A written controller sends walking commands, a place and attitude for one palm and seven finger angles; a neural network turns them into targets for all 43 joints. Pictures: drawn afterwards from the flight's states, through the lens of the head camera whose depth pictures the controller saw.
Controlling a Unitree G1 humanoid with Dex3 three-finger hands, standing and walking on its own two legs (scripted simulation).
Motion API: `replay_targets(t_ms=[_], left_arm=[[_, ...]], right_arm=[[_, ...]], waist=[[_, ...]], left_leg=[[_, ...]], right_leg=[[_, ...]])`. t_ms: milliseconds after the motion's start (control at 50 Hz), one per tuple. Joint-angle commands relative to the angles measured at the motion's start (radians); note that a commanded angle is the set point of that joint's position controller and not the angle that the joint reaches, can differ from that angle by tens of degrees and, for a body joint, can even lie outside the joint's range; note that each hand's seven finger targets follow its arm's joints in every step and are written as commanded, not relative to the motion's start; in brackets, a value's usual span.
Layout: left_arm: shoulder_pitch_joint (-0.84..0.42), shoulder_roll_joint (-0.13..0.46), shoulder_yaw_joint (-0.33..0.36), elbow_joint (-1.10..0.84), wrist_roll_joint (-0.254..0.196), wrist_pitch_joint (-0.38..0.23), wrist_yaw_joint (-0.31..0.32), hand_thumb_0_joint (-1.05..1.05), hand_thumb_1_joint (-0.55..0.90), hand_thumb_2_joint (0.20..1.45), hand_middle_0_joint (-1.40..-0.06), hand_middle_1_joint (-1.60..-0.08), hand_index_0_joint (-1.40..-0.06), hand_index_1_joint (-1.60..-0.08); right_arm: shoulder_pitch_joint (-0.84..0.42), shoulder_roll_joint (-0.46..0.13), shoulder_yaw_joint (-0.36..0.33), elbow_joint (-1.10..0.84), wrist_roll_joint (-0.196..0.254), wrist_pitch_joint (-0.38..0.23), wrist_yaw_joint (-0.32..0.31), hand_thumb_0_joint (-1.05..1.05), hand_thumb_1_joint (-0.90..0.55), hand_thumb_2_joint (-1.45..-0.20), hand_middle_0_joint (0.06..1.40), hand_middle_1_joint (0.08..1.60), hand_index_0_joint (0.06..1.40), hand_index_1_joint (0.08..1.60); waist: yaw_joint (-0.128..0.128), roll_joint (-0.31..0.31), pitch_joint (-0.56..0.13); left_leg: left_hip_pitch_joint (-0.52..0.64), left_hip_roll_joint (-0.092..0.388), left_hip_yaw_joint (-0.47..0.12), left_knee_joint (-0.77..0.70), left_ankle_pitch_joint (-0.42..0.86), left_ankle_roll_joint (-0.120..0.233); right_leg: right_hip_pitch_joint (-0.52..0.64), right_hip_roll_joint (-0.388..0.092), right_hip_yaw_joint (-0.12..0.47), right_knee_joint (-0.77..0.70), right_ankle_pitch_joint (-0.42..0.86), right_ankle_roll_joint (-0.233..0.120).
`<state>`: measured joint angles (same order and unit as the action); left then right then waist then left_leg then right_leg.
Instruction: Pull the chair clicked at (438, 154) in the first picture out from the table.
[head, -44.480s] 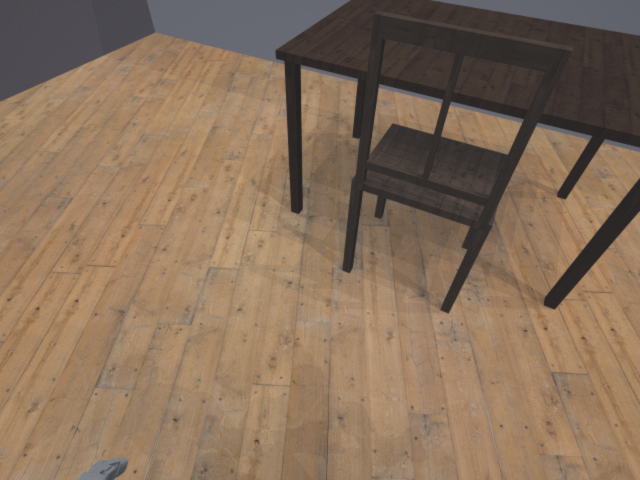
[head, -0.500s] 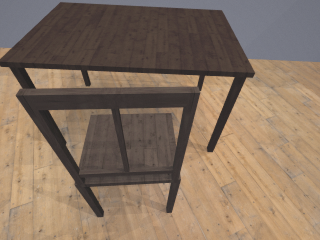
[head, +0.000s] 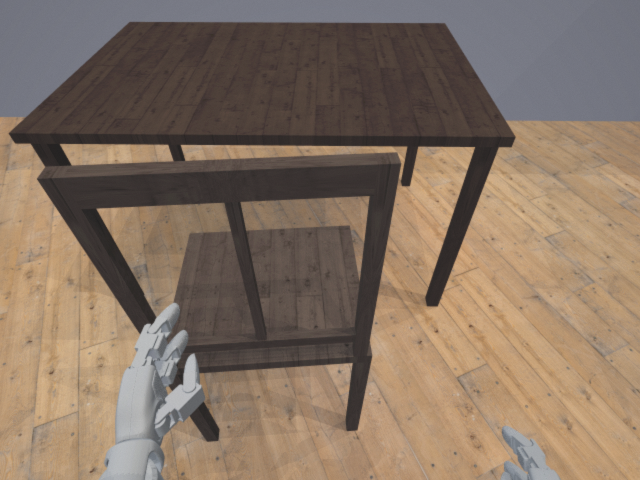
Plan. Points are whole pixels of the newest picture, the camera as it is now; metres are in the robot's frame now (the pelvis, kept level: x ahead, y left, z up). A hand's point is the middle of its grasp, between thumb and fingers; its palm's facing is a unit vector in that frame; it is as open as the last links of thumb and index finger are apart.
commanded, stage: raise the hand toward the chair's back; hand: left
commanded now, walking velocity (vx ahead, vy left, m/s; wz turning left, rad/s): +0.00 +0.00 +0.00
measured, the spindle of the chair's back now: (249, 281) +0.42 +0.12 -0.01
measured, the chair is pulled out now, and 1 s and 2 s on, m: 0.25 0.25 0.25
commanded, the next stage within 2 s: aim the fingers beside a spindle in 1.84 s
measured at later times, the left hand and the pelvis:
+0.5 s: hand (214, 428) +0.21 +0.14 -0.04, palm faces -0.09 -1.00 -0.02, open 12.2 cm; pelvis -0.02 -0.02 -0.08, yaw +1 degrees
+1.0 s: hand (155, 407) +0.22 +0.21 +0.00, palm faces +0.15 -0.99 -0.06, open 16.2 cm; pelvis -0.01 +0.01 -0.06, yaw +1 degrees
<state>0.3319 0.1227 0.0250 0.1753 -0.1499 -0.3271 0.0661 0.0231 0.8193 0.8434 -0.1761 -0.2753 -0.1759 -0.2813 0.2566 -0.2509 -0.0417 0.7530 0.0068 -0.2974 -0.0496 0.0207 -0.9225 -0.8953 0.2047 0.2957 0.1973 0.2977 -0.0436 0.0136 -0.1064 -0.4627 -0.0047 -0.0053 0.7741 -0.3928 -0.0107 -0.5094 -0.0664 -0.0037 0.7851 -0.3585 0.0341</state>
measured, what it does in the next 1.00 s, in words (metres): lowers itself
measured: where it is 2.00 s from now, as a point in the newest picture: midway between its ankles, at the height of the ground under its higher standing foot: outside the picture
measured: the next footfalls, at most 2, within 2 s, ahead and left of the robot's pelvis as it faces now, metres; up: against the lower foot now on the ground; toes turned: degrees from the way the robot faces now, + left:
none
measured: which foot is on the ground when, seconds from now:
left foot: down 0.00-1.00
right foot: down 0.00-1.00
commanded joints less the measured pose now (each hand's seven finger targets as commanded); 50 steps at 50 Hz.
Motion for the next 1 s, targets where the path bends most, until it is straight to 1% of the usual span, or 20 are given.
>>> replay_targets(t_ms=[0, 20, 80, 160, 200, 260, 300, 360, 420, 460, 500, 540, 580, 660, 700, 760, 800, 840, 900, 980], left_arm=[[0.380, 0.061, 0.154, 0.021, -0.051, -0.305, -0.197, 0.000, 0.573, 0.760, -0.167, -0.249, -0.167, -0.249], [0.377, 0.075, 0.166, 0.004, -0.045, -0.332, -0.221, 0.000, 0.550, 0.750, -0.165, -0.245, -0.165, -0.245], [0.295, 0.095, 0.134, -0.153, 0.007, -0.286, -0.215, 0.000, 0.480, 0.720, -0.158, -0.234, -0.158, -0.234], [0.078, 0.148, 0.158, -0.489, -0.005, -0.312, -0.135, 0.000, 0.387, 0.680, -0.149, -0.219, -0.149, -0.219], [-0.037, 0.152, 0.141, -0.664, -0.032, -0.377, -0.121, 0.000, 0.340, 0.660, -0.144, -0.212, -0.144, -0.212], [-0.071, 0.093, 0.028, -0.620, -0.046, -0.425, -0.189, 0.000, 0.270, 0.630, -0.137, -0.201, -0.137, -0.201], [-0.071, 0.078, -0.026, -0.530, -0.057, -0.391, -0.267, 0.000, 0.223, 0.610, -0.132, -0.194, -0.132, -0.194], [0.035, 0.137, 0.040, -0.323, -0.078, -0.221, -0.358, 0.000, 0.153, 0.580, -0.125, -0.183, -0.125, -0.183], [0.141, 0.205, 0.173, -0.278, -0.105, -0.019, -0.381, 0.000, 0.083, 0.550, -0.118, -0.172, -0.118, -0.172], [0.151, 0.217, 0.250, -0.396, -0.137, 0.046, -0.324, 0.000, 0.037, 0.530, -0.114, -0.164, -0.114, -0.164], [0.163, 0.215, 0.309, -0.469, -0.158, 0.034, -0.228, 0.000, -0.010, 0.510, -0.109, -0.157, -0.109, -0.157], [0.157, 0.181, 0.285, -0.542, -0.141, -0.042, -0.149, 0.000, -0.057, 0.490, -0.104, -0.150, -0.104, -0.150], [0.116, 0.164, 0.236, -0.538, -0.099, -0.134, -0.111, 0.000, -0.103, 0.470, -0.100, -0.142, -0.100, -0.142], [0.055, 0.116, 0.098, -0.407, -0.044, -0.241, -0.168, 0.000, -0.197, 0.430, -0.090, -0.128, -0.090, -0.128], [0.060, 0.112, 0.062, -0.366, -0.052, -0.231, -0.233, 0.000, -0.243, 0.410, -0.086, -0.120, -0.086, -0.120], [0.055, 0.207, 0.143, -0.399, -0.084, -0.176, -0.283, 0.000, -0.313, 0.380, -0.079, -0.109, -0.079, -0.109], [0.073, 0.268, 0.233, -0.456, -0.098, -0.144, -0.263, 0.000, -0.360, 0.360, -0.074, -0.102, -0.074, -0.102], [0.081, 0.251, 0.256, -0.528, -0.110, -0.135, -0.216, 0.000, -0.407, 0.340, -0.069, -0.095, -0.069, -0.095], [0.077, 0.219, 0.260, -0.533, -0.113, -0.145, -0.145, 0.000, -0.477, 0.310, -0.062, -0.084, -0.062, -0.084], [0.024, 0.150, 0.147, -0.372, -0.069, -0.134, -0.165, 0.000, -0.500, 0.300, -0.060, -0.080, -0.060, -0.080]], right_arm=[[-0.132, -0.102, -0.066, -0.246, -0.018, -0.039, 0.063, 0.000, -0.900, -0.900, 0.200, 0.300, 0.200, 0.300], [-0.150, -0.104, -0.068, -0.288, -0.017, -0.024, 0.073, 0.000, -0.900, -0.900, 0.200, 0.300, 0.200, 0.300], [-0.191, -0.091, -0.061, -0.389, -0.006, 0.031, 0.077, 0.000, -0.900, -0.900, 0.200, 0.300, 0.200, 0.300], [-0.144, -0.069, -0.053, -0.422, -0.010, 0.049, 0.054, 0.000, -0.900, -0.900, 0.200, 0.300, 0.200, 0.300], [-0.107, -0.068, -0.046, -0.400, -0.018, 0.044, 0.037, 0.000, -0.900, -0.900, 0.200, 0.300, 0.200, 0.300], [-0.111, -0.087, -0.029, -0.353, -0.016, 0.016, 0.018, 0.000, -0.900, -0.900, 0.200, 0.300, 0.200, 0.300], [-0.112, -0.102, -0.018, -0.343, -0.009, -0.001, 0.005, 0.000, -0.900, -0.900, 0.200, 0.300, 0.200, 0.300], [-0.106, -0.121, -0.017, -0.351, 0.017, 0.012, -0.018, 0.000, -0.900, -0.900, 0.200, 0.300, 0.200, 0.300], [-0.136, -0.112, -0.021, -0.406, 0.042, 0.056, -0.028, 0.000, -0.900, -0.900, 0.200, 0.300, 0.200, 0.300], [-0.162, -0.085, -0.023, -0.437, 0.044, 0.077, -0.028, 0.000, -0.900, -0.900, 0.200, 0.300, 0.200, 0.300], [-0.167, -0.054, -0.024, -0.425, 0.039, 0.086, -0.028, 0.000, -0.900, -0.900, 0.200, 0.300, 0.200, 0.300], [-0.119, -0.036, -0.027, -0.403, 0.026, 0.074, -0.022, 0.000, -0.900, -0.900, 0.200, 0.300, 0.200, 0.300], [-0.100, -0.042, -0.028, -0.366, 0.009, 0.063, -0.012, 0.000, -0.900, -0.900, 0.200, 0.300, 0.200, 0.300], [-0.097, -0.091, -0.023, -0.336, -0.002, 0.038, 0.002, 0.000, -0.900, -0.900, 0.200, 0.300, 0.200, 0.300], [-0.096, -0.114, -0.025, -0.349, 0.009, 0.027, -0.003, 0.000, -0.900, -0.900, 0.200, 0.300, 0.200, 0.300], [-0.078, -0.136, -0.029, -0.374, 0.023, 0.025, -0.018, 0.000, -0.900, -0.900, 0.200, 0.300, 0.200, 0.300], [-0.086, -0.130, -0.033, -0.386, 0.022, 0.031, -0.024, 0.000, -0.900, -0.900, 0.200, 0.300, 0.200, 0.300], [-0.083, -0.107, -0.029, -0.400, 0.020, 0.040, -0.022, 0.000, -0.900, -0.900, 0.200, 0.300, 0.200, 0.300], [-0.075, -0.089, -0.022, -0.387, 0.011, 0.051, -0.013, 0.000, -0.900, -0.900, 0.200, 0.300, 0.200, 0.300], [-0.071, -0.111, -0.012, -0.381, 0.005, 0.067, 0.003, 0.000, -0.900, -0.900, 0.200, 0.300, 0.200, 0.300]], waist=[[0.135, -0.177, -0.015], [0.143, -0.114, -0.045], [0.148, 0.027, -0.129], [0.091, 0.146, -0.262], [0.030, 0.115, -0.329], [-0.032, 0.086, -0.260], [-0.062, 0.044, -0.212], [-0.032, -0.083, -0.203], [0.062, -0.114, -0.297], [0.102, -0.091, -0.350], [0.124, -0.086, -0.356], [0.111, -0.052, -0.349], [0.077, -0.022, -0.299], [-0.005, 0.015, -0.165], [-0.011, 0.018, -0.160], [0.025, 0.038, -0.254], [0.061, 0.066, -0.324], [0.076, 0.084, -0.345], [0.070, 0.079, -0.312], [0.005, 0.032, -0.161]], left_leg=[[-0.267, -0.031, 0.032, 0.073, 0.076, -0.022], [-0.301, -0.039, 0.047, 0.107, 0.099, -0.018], [-0.356, -0.045, 0.078, 0.165, 0.096, -0.002], [-0.308, -0.019, 0.040, 0.236, 0.091, 0.020], [-0.291, -0.008, 0.015, 0.299, 0.118, 0.029], [-0.346, 0.005, -0.019, 0.354, 0.044, 0.034], [-0.403, 0.007, -0.028, 0.377, -0.014, 0.038], [-0.508, -0.004, -0.021, 0.370, -0.097, 0.035], [-0.495, -0.026, 0.002, 0.317, -0.041, 0.034], [-0.450, -0.032, 0.005, 0.281, 0.023, 0.030], [-0.415, -0.021, -0.004, 0.262, 0.090, 0.026], [-0.373, -0.009, -0.007, 0.250, 0.168, 0.023], [-0.375, -0.002, -0.011, 0.258, 0.172, 0.021], [-0.407, 0.002, -0.025, 0.278, 0.030, 0.022], [-0.409, -0.001, -0.027, 0.267, -0.016, 0.025], [-0.373, -0.009, -0.026, 0.230, -0.025, 0.026], [-0.322, -0.007, -0.027, 0.210, 0.048, 0.022], [-0.274, -0.006, -0.028, 0.192, 0.127, 0.016], [-0.253, 0.000, -0.039, 0.190, 0.202, 0.006], [-0.327, 0.005, -0.045, 0.203, 0.070, 0.007]], right_leg=[[-0.089, 0.058, -0.091, 0.069, -0.001, -0.066], [-0.092, 0.055, -0.090, 0.124, 0.059, -0.071], [-0.121, 0.047, -0.056, 0.199, 0.116, -0.077], [-0.190, 0.054, -0.023, 0.221, 0.068, -0.074], [-0.239, 0.066, -0.019, 0.244, 0.087, -0.062], [-0.364, 0.073, -0.020, 0.245, -0.015, -0.059], [-0.378, 0.071, -0.005, 0.225, -0.083, -0.057], [-0.304, 0.056, 0.036, 0.161, -0.217, -0.041], [-0.147, 0.039, 0.057, 0.133, -0.185, -0.032], [-0.067, 0.034, 0.041, 0.137, -0.103, -0.029], [-0.048, 0.049, 0.000, 0.170, 0.010, -0.036], [-0.077, 0.057, -0.035, 0.205, 0.132, -0.043], [-0.167, 0.063, -0.056, 0.234, 0.119, -0.044], [-0.344, 0.061, -0.068, 0.232, -0.060, -0.050], [-0.347, 0.058, -0.060, 0.214, -0.107, -0.053], [-0.274, 0.055, -0.054, 0.195, -0.114, -0.054], [-0.223, 0.060, -0.069, 0.209, -0.046, -0.055], [-0.194, 0.062, -0.085, 0.217, 0.022, -0.056], [-0.204, 0.070, -0.103, 0.227, 0.075, -0.057], [-0.309, 0.071, -0.107, 0.210, -0.016, -0.051]])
